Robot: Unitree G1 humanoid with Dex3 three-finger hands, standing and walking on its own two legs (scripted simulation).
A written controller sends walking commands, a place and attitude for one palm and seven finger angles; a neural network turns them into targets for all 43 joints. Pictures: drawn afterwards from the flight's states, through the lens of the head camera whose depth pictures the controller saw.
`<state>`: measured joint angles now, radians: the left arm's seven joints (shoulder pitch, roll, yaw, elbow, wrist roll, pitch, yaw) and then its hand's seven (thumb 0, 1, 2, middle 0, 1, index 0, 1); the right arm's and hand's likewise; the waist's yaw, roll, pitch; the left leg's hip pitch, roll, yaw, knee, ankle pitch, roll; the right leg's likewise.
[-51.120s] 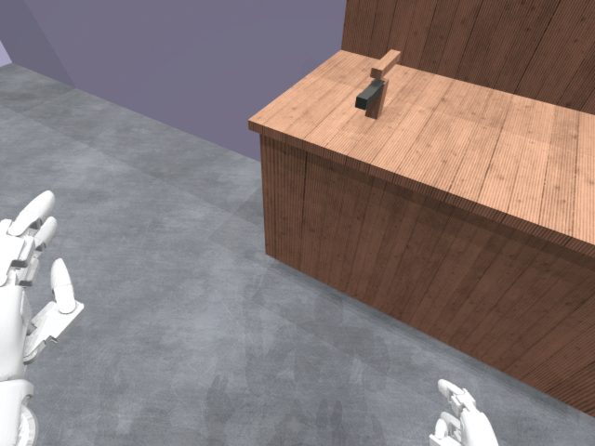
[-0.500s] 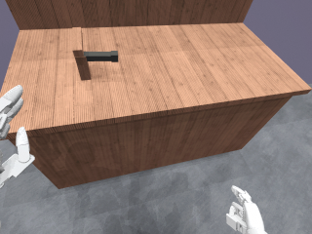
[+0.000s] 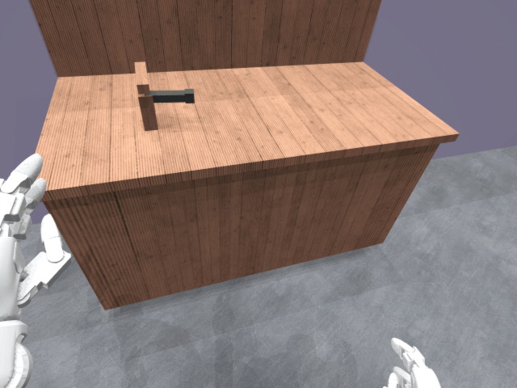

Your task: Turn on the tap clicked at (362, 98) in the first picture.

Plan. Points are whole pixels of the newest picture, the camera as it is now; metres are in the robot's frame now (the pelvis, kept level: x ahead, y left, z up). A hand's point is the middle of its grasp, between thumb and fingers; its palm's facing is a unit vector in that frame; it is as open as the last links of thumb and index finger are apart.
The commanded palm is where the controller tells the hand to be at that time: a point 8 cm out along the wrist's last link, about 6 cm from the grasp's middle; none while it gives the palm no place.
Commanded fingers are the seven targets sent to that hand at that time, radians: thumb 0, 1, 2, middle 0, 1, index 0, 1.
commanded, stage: stop stepping back and stand still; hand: left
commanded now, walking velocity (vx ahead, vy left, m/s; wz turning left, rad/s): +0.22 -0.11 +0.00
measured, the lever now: (189, 96) +0.81 +0.22 +0.07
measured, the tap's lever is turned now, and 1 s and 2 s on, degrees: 83 83 83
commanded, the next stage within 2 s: stand and check the lever's angle in 1.52 s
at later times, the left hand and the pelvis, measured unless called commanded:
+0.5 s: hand out of the picture +0.14 +0.25 +0.20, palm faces +0.47 -0.83 -0.32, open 7.4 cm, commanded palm +0.07 +0.28 +0.20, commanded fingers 0.00 0.90 0.90 -0.20 -0.30 -0.20 -0.30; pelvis -0.07 -0.01 +0.01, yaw +3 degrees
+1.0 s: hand out of the picture +0.12 +0.26 +0.18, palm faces +0.46 -0.80 -0.38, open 7.4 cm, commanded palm +0.07 +0.30 +0.20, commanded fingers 0.00 0.90 0.90 -0.20 -0.30 -0.20 -0.30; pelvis -0.06 +0.01 +0.01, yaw +6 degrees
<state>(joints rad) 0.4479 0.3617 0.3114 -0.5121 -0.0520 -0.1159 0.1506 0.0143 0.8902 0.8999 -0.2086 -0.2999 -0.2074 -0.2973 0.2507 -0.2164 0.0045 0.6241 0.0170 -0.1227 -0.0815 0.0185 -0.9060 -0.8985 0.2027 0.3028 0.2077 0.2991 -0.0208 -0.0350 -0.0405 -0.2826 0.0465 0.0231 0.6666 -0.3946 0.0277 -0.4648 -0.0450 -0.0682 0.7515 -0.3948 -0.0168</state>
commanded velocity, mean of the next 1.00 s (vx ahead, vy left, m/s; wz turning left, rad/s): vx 0.09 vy -0.01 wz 0.00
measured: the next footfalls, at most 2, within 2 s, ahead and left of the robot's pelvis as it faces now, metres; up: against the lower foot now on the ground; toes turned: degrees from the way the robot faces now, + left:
right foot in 0.56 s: +0.03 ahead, -0.10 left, +0.00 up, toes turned +5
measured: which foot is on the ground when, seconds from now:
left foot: down 0.00-1.00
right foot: down 0.00-0.36, up 0.38-0.54, down 0.56-1.00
